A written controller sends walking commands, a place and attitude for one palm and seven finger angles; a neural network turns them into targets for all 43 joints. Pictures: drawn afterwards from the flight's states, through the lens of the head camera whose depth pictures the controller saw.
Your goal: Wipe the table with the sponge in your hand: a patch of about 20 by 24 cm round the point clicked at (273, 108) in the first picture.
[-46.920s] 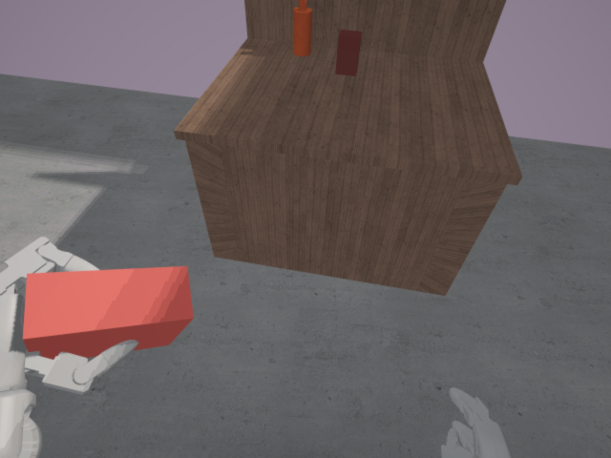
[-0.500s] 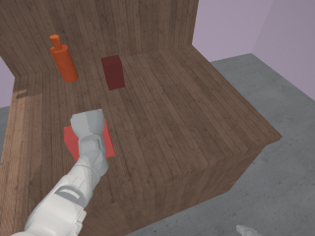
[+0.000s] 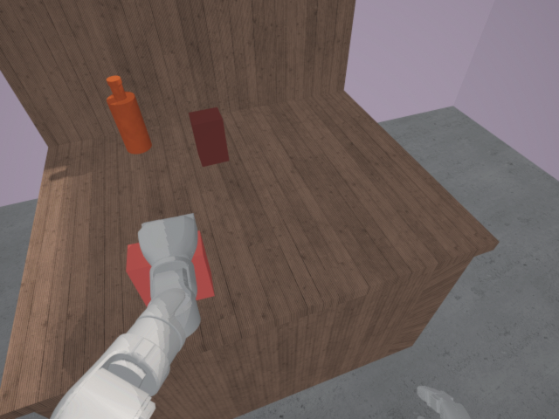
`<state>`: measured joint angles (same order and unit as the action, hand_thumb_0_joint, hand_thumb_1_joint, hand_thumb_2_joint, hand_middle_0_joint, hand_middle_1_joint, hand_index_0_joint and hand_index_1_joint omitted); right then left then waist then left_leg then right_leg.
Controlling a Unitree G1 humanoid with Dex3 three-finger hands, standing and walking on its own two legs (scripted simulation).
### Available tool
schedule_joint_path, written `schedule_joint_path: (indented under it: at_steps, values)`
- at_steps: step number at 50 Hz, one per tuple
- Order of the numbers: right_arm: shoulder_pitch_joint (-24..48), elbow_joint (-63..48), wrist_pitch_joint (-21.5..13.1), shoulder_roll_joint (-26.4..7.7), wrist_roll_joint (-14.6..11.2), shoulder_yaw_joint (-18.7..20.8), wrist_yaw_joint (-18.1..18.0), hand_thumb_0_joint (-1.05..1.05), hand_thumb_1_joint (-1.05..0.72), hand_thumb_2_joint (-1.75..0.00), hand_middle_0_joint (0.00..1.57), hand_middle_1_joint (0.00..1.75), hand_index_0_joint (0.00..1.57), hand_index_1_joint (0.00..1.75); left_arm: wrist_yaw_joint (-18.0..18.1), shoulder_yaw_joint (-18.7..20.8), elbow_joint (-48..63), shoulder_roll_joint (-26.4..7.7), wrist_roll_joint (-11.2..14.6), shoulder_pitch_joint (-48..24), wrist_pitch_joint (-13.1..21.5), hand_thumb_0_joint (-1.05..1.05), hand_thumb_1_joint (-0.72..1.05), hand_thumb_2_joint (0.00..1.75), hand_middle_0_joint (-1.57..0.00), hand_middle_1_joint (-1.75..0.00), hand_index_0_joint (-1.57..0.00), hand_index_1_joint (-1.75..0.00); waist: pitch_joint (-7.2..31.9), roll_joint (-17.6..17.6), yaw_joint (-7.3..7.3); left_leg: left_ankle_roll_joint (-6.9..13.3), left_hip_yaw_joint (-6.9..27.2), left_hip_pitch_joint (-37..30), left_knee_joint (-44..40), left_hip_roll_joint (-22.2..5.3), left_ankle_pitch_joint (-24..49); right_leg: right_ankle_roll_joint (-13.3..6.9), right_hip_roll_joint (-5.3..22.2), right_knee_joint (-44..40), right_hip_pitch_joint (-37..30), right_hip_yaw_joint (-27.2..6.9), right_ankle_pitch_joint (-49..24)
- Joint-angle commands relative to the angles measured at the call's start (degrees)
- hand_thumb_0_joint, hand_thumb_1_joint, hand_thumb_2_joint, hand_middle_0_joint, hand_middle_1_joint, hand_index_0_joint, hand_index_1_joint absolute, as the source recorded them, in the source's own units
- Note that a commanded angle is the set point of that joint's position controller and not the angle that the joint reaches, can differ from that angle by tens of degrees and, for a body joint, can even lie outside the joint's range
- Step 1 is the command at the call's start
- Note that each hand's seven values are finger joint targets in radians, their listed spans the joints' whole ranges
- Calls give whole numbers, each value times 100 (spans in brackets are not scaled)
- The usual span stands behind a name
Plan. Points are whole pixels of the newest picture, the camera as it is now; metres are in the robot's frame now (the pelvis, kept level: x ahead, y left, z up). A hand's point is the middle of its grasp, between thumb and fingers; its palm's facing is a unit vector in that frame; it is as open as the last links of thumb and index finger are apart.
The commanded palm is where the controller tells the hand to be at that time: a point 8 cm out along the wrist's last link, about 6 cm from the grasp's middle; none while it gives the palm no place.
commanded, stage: wipe back along the third lane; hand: left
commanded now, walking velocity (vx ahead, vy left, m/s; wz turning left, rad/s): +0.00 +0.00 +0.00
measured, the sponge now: (176, 279) +0.36 +0.22 -0.04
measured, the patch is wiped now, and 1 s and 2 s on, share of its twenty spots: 0.95 0.95 0.95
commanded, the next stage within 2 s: slide back across to the middle lane in 0.94 s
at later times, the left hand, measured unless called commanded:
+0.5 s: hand (177, 262) +0.36 +0.20 +0.01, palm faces -0.05 +0.00 -1.00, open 9.7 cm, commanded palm +0.32 +0.18 +0.03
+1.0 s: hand (178, 262) +0.36 +0.20 +0.01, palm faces -0.05 +0.01 -1.00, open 9.7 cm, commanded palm +0.32 +0.18 +0.03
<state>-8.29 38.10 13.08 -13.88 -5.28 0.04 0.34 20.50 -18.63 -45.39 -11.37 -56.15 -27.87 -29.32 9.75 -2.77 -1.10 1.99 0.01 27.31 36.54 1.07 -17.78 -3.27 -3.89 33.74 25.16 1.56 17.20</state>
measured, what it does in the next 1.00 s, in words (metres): stands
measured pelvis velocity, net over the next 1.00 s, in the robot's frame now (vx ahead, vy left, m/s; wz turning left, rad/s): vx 0.00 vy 0.00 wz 0.00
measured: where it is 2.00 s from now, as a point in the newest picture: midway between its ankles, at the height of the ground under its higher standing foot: outside the picture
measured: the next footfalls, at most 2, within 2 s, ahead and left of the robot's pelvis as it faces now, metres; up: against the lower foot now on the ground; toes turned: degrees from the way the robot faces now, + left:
none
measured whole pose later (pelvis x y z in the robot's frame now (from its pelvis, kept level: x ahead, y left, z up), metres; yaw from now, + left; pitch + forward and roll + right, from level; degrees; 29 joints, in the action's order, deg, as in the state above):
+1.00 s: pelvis +0.00 +0.00 +0.00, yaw +0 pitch +9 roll -1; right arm -8.1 38.3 12.7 -13.8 -5.3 0.1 0.4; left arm 20.2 -18.9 -44.6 -11.1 -56.3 -27.6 -29.6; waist 9.9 -2.7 -1.6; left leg 1.8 0.0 28.6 38.0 1.0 -18.2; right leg -3.5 -4.0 35.7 26.7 1.6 17.9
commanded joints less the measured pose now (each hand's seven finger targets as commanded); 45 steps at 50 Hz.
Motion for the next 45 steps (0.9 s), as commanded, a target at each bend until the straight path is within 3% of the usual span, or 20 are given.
schedule_joint_path:
  at_steps: [1,3,5,7,9,13,20,23,26,30,34,35,36,37,39,42,44,45]
  values:
    - [715,-779,-242,-702,34,235,-22,0,-90,-90,20,30,20,30,-304,-25,144,147,237,-393,73,0,10,130,-120,-160,-120,-160,731,824,69,5,114,-541,-351,36,990,-100,79,-496,-463,-157,-1420]
    - [742,-794,-240,-707,32,215,-27,0,-90,-90,20,30,20,30,-301,-66,202,181,267,-434,72,0,10,130,-120,-160,-120,-160,688,844,88,9,98,-469,-339,55,976,-87,94,-494,-498,-214,-1561]
    - [743,-769,-238,-725,40,225,-40,0,-90,-90,20,30,20,30,-271,131,224,-27,263,-422,82,0,10,130,-120,-160,-120,-160,635,844,76,4,100,-417,-334,61,976,-82,100,-481,-522,-255,-1602]
    - [748,-771,-240,-710,36,215,-39,0,-90,-90,20,30,20,30,-275,56,208,81,289,-296,53,0,10,130,-120,-160,-120,-160,569,845,64,6,79,-418,-343,65,973,-80,105,-502,-520,-256,-1652]
    - [784,-760,-249,-729,32,220,-52,0,-90,-90,20,30,20,30,-276,300,290,-180,281,-328,54,0,10,130,-120,-160,-120,-160,709,853,10,7,87,-412,-327,77,1060,-86,111,-499,-656,-344,-1869]
    - [774,-747,-243,-717,25,200,-57,0,-90,-90,20,30,20,30,-308,40,268,10,196,-352,11,0,10,130,-120,-160,-120,-160,561,769,93,1,81,-437,-307,76,1051,-78,115,-478,-502,-292,-1801]
    - [719,-795,-270,-738,40,231,-55,0,-90,-90,20,30,20,30,-324,129,378,-57,242,-336,28,0,10,130,-120,-160,-120,-160,813,822,69,10,68,-438,-253,74,1155,-74,104,-388,-622,-290,-1963]
    - [748,-785,-273,-724,29,218,-65,0,-90,-90,20,30,20,30,-327,110,335,-11,242,-188,24,0,10,130,-120,-160,-120,-160,773,855,38,6,63,-398,-232,86,1177,-66,124,-396,-627,-310,-2075]
    - [758,-789,-260,-731,17,216,-49,0,-90,-90,20,30,20,30,-343,4,335,42,198,-357,22,0,10,130,-120,-160,-120,-160,640,878,100,0,103,-406,-252,62,1097,-72,105,-389,-466,-243,-1852]
    - [736,-804,-276,-728,31,239,-31,0,-90,-90,20,30,20,30,-341,8,376,70,214,-295,25,0,10,130,-120,-160,-120,-160,725,701,71,4,89,-470,-225,60,1171,-95,88,-346,-463,-238,-1871]
    - [779,-802,-263,-719,13,229,-36,0,-90,-90,20,30,20,30,-343,58,381,43,211,-290,7,0,10,130,-120,-160,-120,-160,802,774,27,-4,120,-441,-242,59,1173,-107,86,-350,-491,-260,-1873]
    - [747,-807,-269,-718,27,234,-33,0,-90,-90,20,30,20,30,-337,-93,401,167,229,-338,11,0,10,130,-120,-160,-120,-160,727,706,101,8,88,-486,-233,50,1133,-92,81,-353,-419,-219,-1777]
    - [741,-774,-264,-719,16,233,-25,0,-90,-90,20,30,20,30,-323,6,310,74,201,-356,2,0,10,130,-120,-160,-120,-160,685,727,77,-2,113,-466,-219,46,1121,-97,82,-348,-361,-196,-1737]
    - [742,-797,-262,-714,27,226,-20,0,-90,-90,20,30,20,30,-326,-104,289,195,199,-330,-5,0,10,130,-120,-160,-120,-160,635,755,92,0,103,-441,-237,49,1088,-98,71,-348,-343,-195,-1679]
    - [790,-783,-257,-724,13,225,-36,0,-90,-90,20,30,20,30,-335,80,289,10,221,-518,-20,0,10,130,-120,-160,-120,-160,648,788,75,2,134,-415,-268,37,1022,-94,75,-397,-342,-220,-1576]
    - [725,-768,-268,-718,24,228,-42,0,-90,-90,20,30,20,30,-323,-33,197,144,233,-458,0,0,10,130,-120,-160,-120,-160,638,844,109,14,114,-407,-236,49,986,-82,71,-379,-310,-210,-1536]
    - [746,-770,-270,-718,24,238,-43,0,-90,-90,20,30,20,30,-326,115,221,21,214,-490,24,0,10,130,-120,-160,-120,-160,805,842,46,4,140,-429,-231,40,1095,-99,71,-345,-378,-213,-1659]
    - [724,-780,-265,-714,32,230,-41,0,-90,-90,20,30,20,30,-315,-35,214,142,228,-497,36,0,10,130,-120,-160,-120,-160,721,764,106,7,105,-419,-221,47,1019,-85,73,-338,-334,-208,-1573]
